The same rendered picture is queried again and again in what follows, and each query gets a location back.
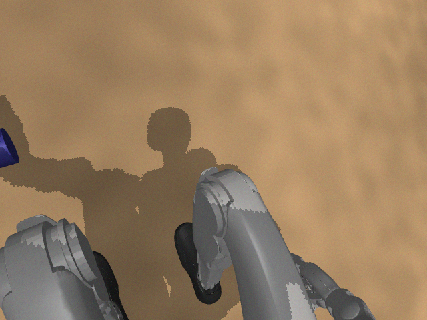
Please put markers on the can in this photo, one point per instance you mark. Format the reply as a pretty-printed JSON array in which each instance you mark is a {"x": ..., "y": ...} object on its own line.
[{"x": 8, "y": 153}]

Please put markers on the right robot foot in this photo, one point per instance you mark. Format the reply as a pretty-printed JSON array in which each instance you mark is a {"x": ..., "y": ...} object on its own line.
[{"x": 188, "y": 256}]

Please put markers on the right robot arm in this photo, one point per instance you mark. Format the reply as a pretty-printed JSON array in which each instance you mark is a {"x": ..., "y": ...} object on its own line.
[{"x": 343, "y": 305}]

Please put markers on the left robot foot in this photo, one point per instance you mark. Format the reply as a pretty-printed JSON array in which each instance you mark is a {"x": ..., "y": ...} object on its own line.
[{"x": 110, "y": 283}]

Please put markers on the right robot hand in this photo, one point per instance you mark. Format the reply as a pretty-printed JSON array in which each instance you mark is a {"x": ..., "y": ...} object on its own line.
[{"x": 318, "y": 283}]

